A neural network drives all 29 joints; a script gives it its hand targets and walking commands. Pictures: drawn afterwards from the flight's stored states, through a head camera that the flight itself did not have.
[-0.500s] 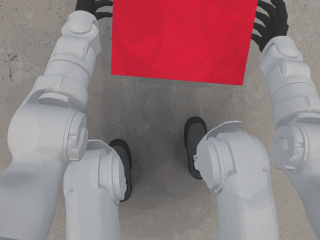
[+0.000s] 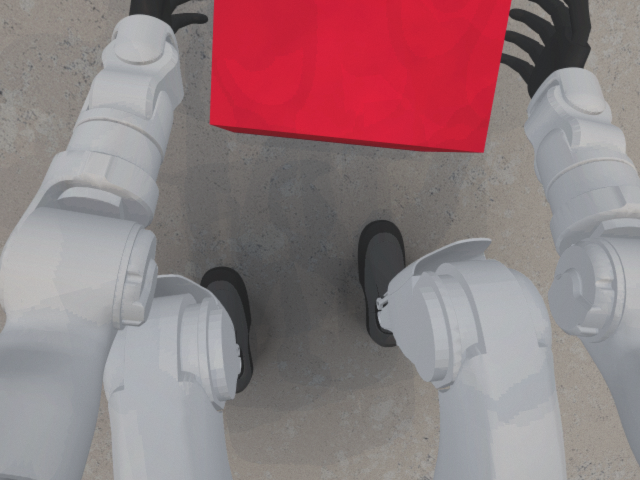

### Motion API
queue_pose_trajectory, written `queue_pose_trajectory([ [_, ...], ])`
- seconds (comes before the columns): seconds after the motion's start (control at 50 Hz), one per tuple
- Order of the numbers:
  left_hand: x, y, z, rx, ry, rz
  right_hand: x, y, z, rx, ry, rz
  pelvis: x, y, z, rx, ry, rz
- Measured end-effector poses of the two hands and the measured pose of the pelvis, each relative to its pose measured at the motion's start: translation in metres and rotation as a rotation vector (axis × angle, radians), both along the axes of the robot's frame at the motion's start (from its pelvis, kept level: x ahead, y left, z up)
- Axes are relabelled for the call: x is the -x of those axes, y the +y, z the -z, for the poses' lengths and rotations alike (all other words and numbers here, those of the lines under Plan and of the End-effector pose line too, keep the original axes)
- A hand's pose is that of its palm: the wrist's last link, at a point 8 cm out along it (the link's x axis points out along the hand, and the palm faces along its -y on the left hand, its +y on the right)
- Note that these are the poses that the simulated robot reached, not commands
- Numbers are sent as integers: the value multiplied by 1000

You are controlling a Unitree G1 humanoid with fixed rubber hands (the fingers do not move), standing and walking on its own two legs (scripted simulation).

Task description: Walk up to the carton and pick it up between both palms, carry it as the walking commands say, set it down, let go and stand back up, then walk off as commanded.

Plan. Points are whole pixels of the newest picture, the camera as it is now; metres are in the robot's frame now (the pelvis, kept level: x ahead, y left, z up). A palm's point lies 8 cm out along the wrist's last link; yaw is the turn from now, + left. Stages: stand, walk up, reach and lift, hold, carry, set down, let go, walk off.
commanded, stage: set down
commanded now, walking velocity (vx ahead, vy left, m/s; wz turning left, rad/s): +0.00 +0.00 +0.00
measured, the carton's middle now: (347, 61) +0.51 -0.09 -0.27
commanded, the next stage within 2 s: let go in 1.78 s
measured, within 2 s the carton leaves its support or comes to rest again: neither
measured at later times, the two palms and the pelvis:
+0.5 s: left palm out of the picture +0.57 +0.13 -0.16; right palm (586, 54) +0.47 -0.30 -0.16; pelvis +0.00 +0.00 +0.00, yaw +0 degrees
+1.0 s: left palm out of the picture +0.57 +0.13 +0.00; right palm out of the picture +0.47 -0.31 -0.01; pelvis +0.02 +0.00 +0.10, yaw +0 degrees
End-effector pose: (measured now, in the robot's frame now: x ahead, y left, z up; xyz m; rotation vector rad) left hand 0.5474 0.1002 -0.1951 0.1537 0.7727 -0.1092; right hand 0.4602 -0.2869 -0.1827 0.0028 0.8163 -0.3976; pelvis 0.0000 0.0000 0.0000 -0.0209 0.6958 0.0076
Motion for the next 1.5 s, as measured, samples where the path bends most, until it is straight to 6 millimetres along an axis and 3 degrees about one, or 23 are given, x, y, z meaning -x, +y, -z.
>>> queue_pose_trajectory([
  [0.16, -4, 12, 1, -8, -9, -19, 1, -10, 6, 18, 9, -12, -1, -2, 2, -2, -4, 2],
  [0.34, -5, 21, -1, 4, -21, -33, -1, -14, -2, 19, -23, -6, 1, -2, 5, -2, -13, 6],
  [0.44, -12, 27, -17, -3, -57, -38, -4, -17, -11, 13, -61, 8, 2, -1, 3, -4, -12, 8],
  [0.56, -23, 29, -52, -20, -101, -28, -8, -16, -34, -14, -117, 19, 3, 0, -8, -15, -22, 15],
  [0.84, -35, 16, -155, -6, -123, 10, -3, -37, -136, 5, -153, 23, -15, -3, -67, -29, 56, 35],
  [1.08, -27, 35, -207, -3, -106, -15, -8, -25, -192, -19, -149, 4, -23, -3, -115, -27, 111, 30],
  [1.2, -31, 34, -243, -15, -107, 7, -3, -30, -229, -30, -152, 8, -31, -3, -146, -28, 135, 31],
  [1.42, -37, 24, -333, -6, -134, 29, 0, -53, -317, -21, -185, 9, -50, -6, -211, -40, 119, 50],
  [1.5, -32, 27, -354, -7, -121, 23, 5, -53, -336, -42, -167, 8, -54, -10, -233, -41, 108, 54],
])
